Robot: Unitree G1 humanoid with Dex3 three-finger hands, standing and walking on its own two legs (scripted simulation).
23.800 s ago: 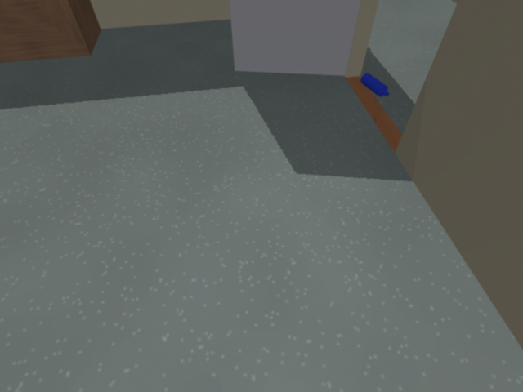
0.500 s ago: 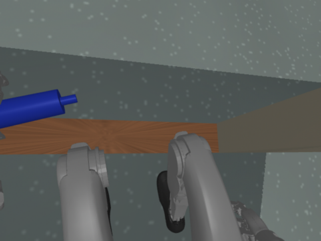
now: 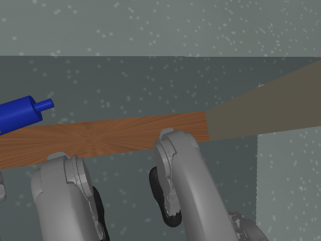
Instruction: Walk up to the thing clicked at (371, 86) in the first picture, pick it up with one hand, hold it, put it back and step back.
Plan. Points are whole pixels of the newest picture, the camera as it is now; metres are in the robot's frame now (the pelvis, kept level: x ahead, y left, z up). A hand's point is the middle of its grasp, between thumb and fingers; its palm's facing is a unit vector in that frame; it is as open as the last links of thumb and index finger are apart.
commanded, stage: close in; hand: left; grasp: from above
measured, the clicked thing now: (8, 117) +0.44 +0.34 -0.28
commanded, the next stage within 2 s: rest palm in 0.14 s
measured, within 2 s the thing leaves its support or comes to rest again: neither
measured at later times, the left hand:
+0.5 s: hand out of the picture +0.42 +0.35 -0.22, palm faces -0.39 -0.16 -0.91, open 14.2 cm
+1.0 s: hand out of the picture +0.42 +0.35 -0.25, palm faces -0.43 -0.20 -0.88, open 14.3 cm
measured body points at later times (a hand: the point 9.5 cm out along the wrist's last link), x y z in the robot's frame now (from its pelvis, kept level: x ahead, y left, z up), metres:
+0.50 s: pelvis +0.00 +0.00 -0.01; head +0.24 +0.13 +0.35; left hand +0.44 +0.36 -0.17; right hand +0.10 -0.27 -0.09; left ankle +0.08 +0.13 -0.28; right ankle +0.10 -0.11 -0.28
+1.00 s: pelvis +0.00 +0.01 -0.02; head +0.26 +0.12 +0.33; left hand +0.44 +0.36 -0.20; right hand +0.05 -0.25 -0.09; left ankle +0.08 +0.13 -0.28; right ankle +0.10 -0.11 -0.28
